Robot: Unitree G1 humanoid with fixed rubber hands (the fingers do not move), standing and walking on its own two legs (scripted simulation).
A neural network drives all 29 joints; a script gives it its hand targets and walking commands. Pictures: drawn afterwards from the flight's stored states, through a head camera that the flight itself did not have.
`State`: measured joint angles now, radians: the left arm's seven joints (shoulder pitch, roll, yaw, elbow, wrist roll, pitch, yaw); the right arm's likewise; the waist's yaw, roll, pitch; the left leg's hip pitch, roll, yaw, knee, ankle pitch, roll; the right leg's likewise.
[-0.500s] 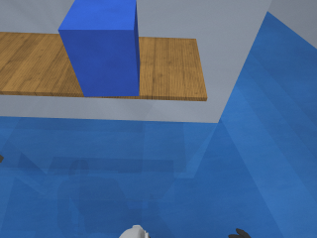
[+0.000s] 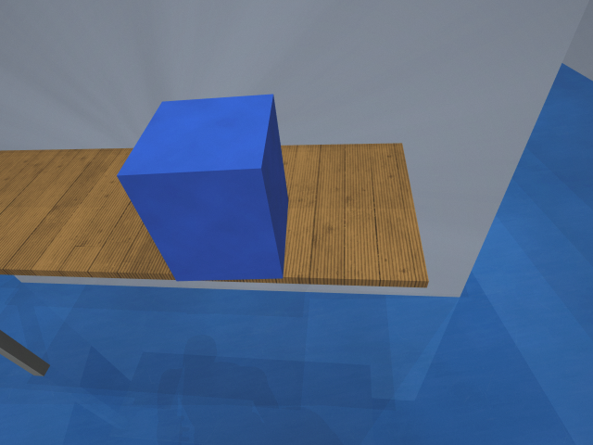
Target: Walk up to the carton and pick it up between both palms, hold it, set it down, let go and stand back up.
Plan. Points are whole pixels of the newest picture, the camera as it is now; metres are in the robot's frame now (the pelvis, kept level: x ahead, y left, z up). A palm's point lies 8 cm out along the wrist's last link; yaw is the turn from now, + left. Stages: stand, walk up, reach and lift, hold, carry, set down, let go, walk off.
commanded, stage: walk up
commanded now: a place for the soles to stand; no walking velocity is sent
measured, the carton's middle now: (223, 191) +0.54 +0.14 +0.07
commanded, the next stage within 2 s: none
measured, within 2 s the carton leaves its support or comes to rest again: neither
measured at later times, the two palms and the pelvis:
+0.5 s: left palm out of the picture +0.14 +0.37 -0.14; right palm (370, 398) +0.23 -0.08 -0.12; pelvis +0.13 +0.13 +0.00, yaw -1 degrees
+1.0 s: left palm out of the picture +0.20 +0.35 -0.12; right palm out of the picture +0.11 -0.12 -0.14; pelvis +0.11 +0.13 +0.00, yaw -12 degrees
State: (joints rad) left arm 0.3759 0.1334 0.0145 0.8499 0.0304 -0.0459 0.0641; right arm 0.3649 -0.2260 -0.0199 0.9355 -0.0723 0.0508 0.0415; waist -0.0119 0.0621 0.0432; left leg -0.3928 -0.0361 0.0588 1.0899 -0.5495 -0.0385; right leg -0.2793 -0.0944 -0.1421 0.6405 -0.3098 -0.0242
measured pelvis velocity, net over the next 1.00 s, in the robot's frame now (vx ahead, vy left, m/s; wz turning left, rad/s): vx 0.11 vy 0.13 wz -0.22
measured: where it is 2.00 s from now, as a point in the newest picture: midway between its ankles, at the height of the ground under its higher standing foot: outside the picture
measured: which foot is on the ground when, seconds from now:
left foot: up 0.00-0.28, down 0.30-1.00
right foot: down 0.00-0.32, up 0.34-0.80, down 0.82-1.00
